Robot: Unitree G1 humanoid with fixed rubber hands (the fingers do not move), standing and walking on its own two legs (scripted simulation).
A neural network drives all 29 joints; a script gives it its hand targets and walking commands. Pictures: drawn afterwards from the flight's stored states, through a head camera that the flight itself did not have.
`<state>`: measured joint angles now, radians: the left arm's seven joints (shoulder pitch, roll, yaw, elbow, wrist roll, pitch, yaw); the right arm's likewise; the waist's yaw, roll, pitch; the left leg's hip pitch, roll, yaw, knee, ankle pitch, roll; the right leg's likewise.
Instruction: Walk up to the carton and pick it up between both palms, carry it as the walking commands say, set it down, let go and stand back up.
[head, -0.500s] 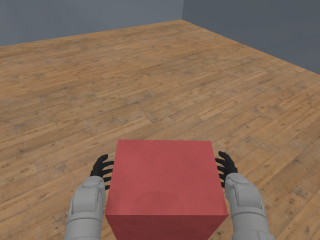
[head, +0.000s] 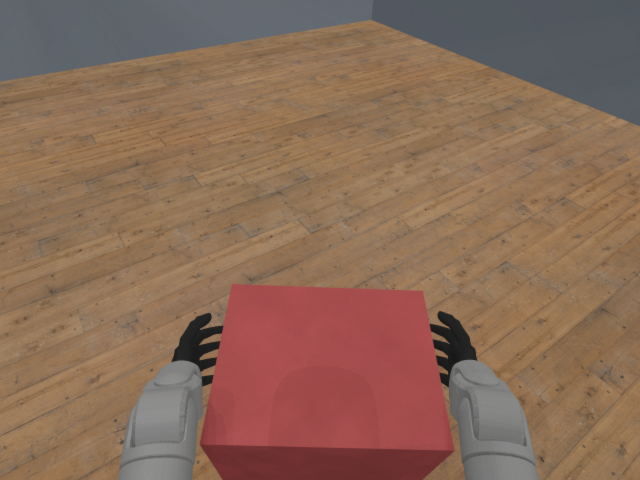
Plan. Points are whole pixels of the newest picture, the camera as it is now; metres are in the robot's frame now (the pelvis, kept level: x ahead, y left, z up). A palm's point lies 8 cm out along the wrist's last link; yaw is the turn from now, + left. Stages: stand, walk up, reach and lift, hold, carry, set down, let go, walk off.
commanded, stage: reach and lift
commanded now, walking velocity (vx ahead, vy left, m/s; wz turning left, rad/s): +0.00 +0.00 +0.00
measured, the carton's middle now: (323, 393) +0.26 +0.00 -0.05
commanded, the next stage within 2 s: hold in 0.18 s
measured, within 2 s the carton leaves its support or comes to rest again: neither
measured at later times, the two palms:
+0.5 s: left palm (192, 375) +0.25 +0.17 +0.02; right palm (469, 382) +0.25 -0.18 +0.02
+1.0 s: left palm (185, 374) +0.25 +0.17 +0.02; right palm (461, 377) +0.26 -0.17 +0.02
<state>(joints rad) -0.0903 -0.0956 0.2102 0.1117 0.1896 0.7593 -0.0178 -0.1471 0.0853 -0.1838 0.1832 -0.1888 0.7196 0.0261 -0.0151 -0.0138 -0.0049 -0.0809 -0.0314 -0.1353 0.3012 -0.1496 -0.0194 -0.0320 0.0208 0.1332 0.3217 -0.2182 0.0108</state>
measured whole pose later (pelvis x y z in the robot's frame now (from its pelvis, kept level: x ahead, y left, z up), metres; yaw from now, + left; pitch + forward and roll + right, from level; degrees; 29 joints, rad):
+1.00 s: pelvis +0.00 +0.01 +0.00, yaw +0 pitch -5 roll +0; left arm -0.10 -0.11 0.20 0.12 0.20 0.77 -0.01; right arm -0.13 0.07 -0.19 0.17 -0.19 0.73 0.04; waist -0.01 0.00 0.01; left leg -0.08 -0.04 -0.13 0.32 -0.16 -0.01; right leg -0.03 0.01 0.14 0.34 -0.22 0.02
